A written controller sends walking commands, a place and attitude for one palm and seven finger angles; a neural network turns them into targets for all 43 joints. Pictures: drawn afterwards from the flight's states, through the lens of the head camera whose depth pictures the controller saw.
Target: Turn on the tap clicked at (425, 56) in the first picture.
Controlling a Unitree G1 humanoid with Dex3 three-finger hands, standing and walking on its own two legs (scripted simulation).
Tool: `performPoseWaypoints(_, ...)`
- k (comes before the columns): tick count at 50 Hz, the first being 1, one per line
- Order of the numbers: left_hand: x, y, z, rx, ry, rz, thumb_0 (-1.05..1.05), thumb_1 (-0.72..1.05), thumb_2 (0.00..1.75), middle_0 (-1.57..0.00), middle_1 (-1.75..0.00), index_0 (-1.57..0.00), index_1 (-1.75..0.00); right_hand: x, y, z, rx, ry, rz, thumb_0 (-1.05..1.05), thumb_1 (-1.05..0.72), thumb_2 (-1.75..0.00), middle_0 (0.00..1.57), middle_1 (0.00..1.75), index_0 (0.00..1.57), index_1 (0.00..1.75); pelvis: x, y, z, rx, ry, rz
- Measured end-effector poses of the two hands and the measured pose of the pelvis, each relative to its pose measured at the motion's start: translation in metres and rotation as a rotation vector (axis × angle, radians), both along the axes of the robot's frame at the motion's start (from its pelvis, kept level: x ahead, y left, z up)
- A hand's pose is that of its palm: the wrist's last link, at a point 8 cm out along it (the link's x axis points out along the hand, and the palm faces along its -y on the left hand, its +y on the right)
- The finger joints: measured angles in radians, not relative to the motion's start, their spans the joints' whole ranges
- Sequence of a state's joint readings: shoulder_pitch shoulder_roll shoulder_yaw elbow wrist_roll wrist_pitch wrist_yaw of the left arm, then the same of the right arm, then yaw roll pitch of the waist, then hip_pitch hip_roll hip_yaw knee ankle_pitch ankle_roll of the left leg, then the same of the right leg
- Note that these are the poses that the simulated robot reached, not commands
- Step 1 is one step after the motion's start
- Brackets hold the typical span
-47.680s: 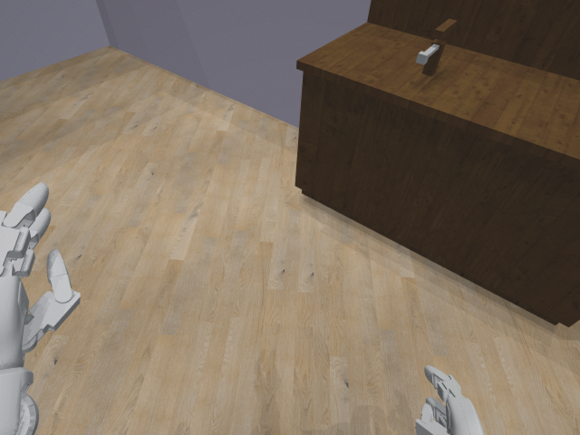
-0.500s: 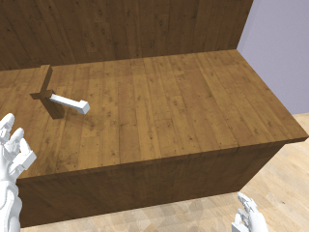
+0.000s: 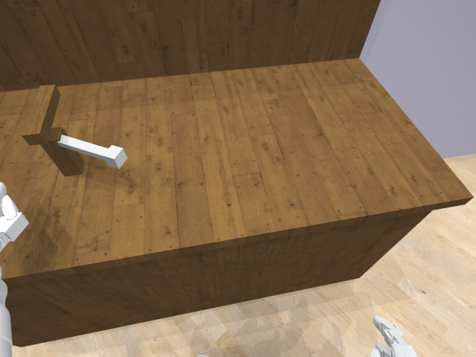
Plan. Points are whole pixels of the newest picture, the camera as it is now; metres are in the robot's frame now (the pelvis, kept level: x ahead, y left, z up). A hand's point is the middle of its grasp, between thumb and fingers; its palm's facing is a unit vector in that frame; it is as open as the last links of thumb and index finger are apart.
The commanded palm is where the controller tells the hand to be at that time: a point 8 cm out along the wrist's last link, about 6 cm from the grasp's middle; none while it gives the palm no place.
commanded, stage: reach beside the lever's end, fingers flat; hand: left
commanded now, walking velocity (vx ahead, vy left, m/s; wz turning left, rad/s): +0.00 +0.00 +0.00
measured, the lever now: (115, 157) +0.43 +0.26 +0.07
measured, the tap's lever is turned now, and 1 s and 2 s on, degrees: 59 59 59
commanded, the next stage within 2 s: push the lever round in 0.62 s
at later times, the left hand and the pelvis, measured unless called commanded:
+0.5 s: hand (32, 207) +0.32 +0.36 +0.06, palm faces +0.45 -0.89 -0.11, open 7.8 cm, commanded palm +0.27 +0.41 +0.06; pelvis +0.00 +0.01 -0.01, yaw -1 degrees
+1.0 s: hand (37, 210) +0.31 +0.35 +0.06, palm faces +0.47 -0.88 -0.10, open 7.8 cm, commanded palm +0.27 +0.39 +0.06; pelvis +0.00 +0.01 -0.01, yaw +0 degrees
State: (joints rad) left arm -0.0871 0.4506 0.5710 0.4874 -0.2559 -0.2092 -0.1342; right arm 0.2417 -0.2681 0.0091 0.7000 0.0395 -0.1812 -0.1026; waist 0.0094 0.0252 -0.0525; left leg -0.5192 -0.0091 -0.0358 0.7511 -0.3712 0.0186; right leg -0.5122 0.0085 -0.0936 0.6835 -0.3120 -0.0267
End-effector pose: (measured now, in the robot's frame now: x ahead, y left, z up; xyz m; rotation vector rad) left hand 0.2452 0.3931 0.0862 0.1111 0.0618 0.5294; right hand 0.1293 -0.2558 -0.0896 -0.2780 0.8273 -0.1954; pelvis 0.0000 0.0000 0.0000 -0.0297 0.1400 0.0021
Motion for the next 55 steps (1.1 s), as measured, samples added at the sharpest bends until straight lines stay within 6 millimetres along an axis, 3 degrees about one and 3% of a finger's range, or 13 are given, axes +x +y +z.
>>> performPoseWaypoints(14,0.019,0.024,-0.015,-0.005,-0.001,0.003,0.02,0.9,0.9,-0.15,-0.16,-0.15,-0.15,-0.024,-0.003,-0.009,-0.031,0.11,-0.026,0.01,-0.9,-0.9,0.2,0.3,0.2,0.3,0.0,0.005,-0.007,-0.011,0.046,-0.003)
performPoseWaypoints(21,0.032,0.015,-0.014,0.006,-0.018,-0.057,0.02,0.9,0.9,-0.15,-0.15,-0.15,-0.15,-0.03,0.0,-0.011,-0.027,0.131,-0.038,0.01,-0.9,-0.9,0.2,0.3,0.2,0.3,0.0,0.011,-0.008,-0.016,0.057,-0.007)
performPoseWaypoints(29,0.025,0.014,-0.023,-0.015,0.008,-0.01,0.02,0.9,0.9,-0.15,-0.16,-0.15,-0.15,-0.026,0.007,-0.009,-0.003,0.113,-0.045,0.01,-0.9,-0.9,0.2,0.3,0.2,0.3,0.003,0.012,-0.007,-0.012,0.055,-0.017)
performPoseWaypoints(40,0.013,0.02,-0.014,0.0,-0.033,-0.009,0.02,0.9,0.9,-0.15,-0.15,-0.15,-0.15,-0.012,0.009,-0.011,-0.011,0.1,-0.011,0.01,-0.9,-0.9,0.2,0.3,0.2,0.3,0.001,0.009,-0.008,-0.016,0.048,0.0)
performPoseWaypoints(55,0.023,-0.008,-0.017,-0.002,-0.027,-0.018,0.02,0.9,0.9,-0.15,-0.15,-0.15,-0.15,-0.008,0.003,-0.008,0.004,0.07,-0.018,0.01,-0.9,-0.9,0.2,0.3,0.2,0.3,0.003,0.003,-0.007,-0.008,0.044,-0.007)
